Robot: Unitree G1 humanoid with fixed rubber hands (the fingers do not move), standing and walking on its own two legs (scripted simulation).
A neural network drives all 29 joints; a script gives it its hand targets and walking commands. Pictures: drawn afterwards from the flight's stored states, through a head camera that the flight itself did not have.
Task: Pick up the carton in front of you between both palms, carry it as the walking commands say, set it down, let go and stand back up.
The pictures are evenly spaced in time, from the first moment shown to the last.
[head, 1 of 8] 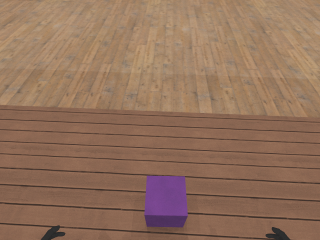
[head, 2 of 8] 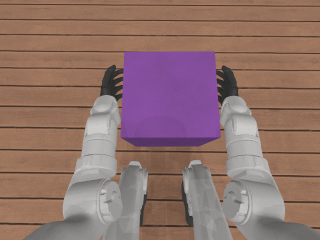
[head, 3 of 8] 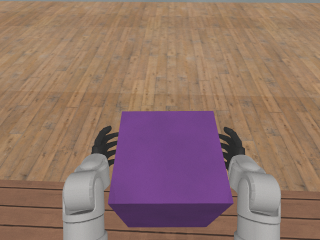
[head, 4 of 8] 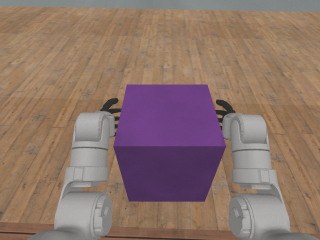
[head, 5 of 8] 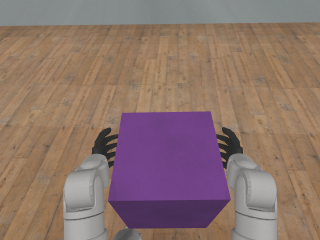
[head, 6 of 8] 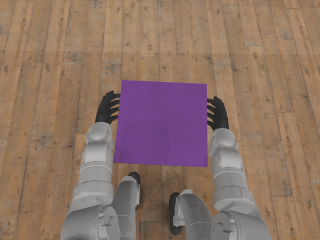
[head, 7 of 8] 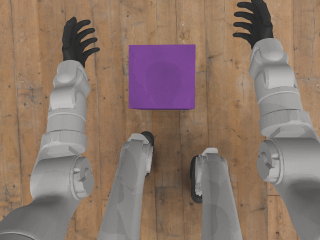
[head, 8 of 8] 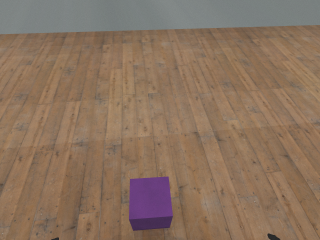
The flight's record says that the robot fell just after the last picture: no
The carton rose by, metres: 0.70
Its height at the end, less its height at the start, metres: -0.08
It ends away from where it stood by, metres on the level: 2.62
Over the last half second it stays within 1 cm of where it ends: yes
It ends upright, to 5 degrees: yes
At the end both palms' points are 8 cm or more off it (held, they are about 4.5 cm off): yes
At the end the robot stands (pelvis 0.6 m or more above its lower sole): yes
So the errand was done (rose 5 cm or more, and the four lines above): yes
